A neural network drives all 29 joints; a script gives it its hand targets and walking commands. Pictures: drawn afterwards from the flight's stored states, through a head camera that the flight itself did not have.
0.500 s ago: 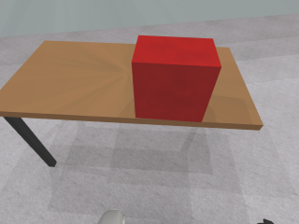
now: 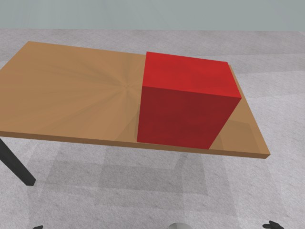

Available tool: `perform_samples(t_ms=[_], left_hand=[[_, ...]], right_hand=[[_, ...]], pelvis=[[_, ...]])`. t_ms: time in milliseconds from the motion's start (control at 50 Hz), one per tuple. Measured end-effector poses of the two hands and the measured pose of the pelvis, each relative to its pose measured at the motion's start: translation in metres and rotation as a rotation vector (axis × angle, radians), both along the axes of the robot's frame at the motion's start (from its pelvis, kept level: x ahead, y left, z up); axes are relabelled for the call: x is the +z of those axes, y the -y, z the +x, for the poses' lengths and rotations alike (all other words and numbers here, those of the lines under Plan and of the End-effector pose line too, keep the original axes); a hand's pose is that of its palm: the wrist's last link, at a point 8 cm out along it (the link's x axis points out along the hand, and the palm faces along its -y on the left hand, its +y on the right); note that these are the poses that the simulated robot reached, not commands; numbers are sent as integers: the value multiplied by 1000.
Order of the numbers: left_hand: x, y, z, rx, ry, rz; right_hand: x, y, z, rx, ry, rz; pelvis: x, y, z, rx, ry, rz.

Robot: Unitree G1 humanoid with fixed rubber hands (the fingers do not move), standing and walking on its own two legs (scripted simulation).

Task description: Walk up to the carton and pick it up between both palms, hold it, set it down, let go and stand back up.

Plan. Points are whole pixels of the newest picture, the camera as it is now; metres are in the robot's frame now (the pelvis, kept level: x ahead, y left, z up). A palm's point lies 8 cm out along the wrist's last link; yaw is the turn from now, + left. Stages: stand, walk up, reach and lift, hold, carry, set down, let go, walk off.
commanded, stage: walk up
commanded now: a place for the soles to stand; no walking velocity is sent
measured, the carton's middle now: (179, 104) +0.53 -0.09 +0.01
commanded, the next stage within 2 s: none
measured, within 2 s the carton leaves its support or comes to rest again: neither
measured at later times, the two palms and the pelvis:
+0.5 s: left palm out of the picture +0.15 +0.25 -0.10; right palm (286, 214) +0.20 -0.39 -0.08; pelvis +0.10 -0.07 -0.01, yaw +1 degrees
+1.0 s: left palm (67, 217) +0.18 +0.23 -0.12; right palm (294, 212) +0.21 -0.42 -0.08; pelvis +0.10 -0.10 -0.02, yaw +1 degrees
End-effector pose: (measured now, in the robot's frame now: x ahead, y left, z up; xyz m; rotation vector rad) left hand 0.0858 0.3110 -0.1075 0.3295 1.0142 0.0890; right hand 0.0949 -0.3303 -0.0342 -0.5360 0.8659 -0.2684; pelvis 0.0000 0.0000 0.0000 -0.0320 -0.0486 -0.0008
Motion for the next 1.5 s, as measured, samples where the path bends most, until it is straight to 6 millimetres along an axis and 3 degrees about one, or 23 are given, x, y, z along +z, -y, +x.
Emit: perform_samples(t_ms=[140,240,280,340,460,600,760,860,980,1120,1280,1500], left_hand=[[5,19,26,-2,-19,15],[4,43,49,-17,-41,56],[3,51,53,-4,-38,64],[6,58,53,18,-58,70],[6,62,60,39,-94,80],[-7,56,87,43,-64,55],[-2,67,127,24,34,42],[-6,81,115,32,1,62],[-7,85,96,65,-53,70],[-6,87,104,62,-28,69],[-8,91,100,73,-56,72],[-7,88,122,59,-23,66]], right_hand=[[-8,21,28,-6,18,25],[-34,50,42,-29,-14,61],[-46,57,52,-29,-40,75],[-46,63,71,-3,-52,81],[-45,67,97,14,-59,81],[-40,57,119,33,-52,48],[-28,68,118,16,-30,20],[-42,85,106,-6,-57,41],[-43,92,111,4,-66,51],[-40,92,114,21,-38,50],[-43,98,115,7,-72,52],[-41,92,126,20,-65,49]], pelvis=[[-1,21,29,-7,7,32],[-12,48,50,-24,-13,72],[-17,58,59,-13,-9,51],[-14,67,71,-3,-20,54],[-13,73,92,7,-39,55],[-17,63,109,18,-44,33],[-14,70,109,9,-23,22],[-20,87,103,2,-15,38],[-17,96,104,12,-18,43],[-17,98,103,14,-17,41],[-17,103,106,17,-23,46],[-17,98,114,15,-34,39]])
